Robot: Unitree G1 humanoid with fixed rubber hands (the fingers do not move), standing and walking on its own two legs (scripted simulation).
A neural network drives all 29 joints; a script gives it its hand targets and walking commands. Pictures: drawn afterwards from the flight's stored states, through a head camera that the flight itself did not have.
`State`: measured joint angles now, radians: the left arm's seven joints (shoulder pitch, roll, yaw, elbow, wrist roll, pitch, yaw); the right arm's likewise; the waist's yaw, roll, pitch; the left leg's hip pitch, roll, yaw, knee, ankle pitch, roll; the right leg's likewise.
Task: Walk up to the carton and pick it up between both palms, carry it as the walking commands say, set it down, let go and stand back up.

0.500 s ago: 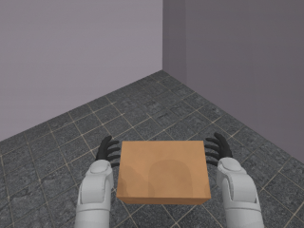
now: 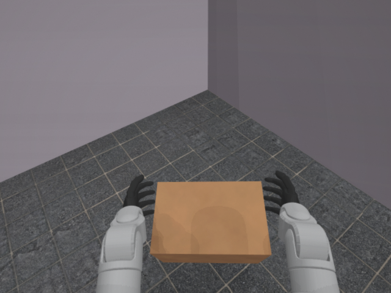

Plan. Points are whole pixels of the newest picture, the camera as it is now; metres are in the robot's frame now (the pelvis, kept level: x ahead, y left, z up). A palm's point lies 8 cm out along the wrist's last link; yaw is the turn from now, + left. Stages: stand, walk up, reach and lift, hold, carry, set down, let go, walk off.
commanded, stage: carry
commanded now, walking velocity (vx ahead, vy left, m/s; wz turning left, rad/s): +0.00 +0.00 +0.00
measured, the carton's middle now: (209, 224) +0.29 +0.00 -0.05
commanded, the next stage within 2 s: none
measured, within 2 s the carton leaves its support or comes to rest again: neither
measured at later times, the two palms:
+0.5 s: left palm (133, 213) +0.27 +0.16 +0.04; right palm (289, 210) +0.27 -0.16 +0.04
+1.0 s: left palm (132, 213) +0.27 +0.16 +0.04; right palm (288, 211) +0.27 -0.16 +0.04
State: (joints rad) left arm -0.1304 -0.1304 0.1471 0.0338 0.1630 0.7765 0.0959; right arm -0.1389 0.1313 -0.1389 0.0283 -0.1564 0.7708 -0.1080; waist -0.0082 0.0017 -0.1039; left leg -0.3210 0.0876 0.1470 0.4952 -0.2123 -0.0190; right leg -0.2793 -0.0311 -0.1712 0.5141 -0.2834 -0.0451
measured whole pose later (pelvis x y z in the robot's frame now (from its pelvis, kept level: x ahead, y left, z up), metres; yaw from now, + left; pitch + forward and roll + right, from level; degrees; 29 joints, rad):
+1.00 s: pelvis +0.00 +0.00 +0.00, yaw +0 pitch +3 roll +0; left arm -0.13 -0.13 0.15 0.06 0.17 0.75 0.09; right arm -0.14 0.13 -0.15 0.06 -0.16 0.74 -0.10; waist -0.01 0.00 -0.11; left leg -0.32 0.08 0.14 0.49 -0.21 -0.02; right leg -0.29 -0.03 -0.16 0.52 -0.28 -0.04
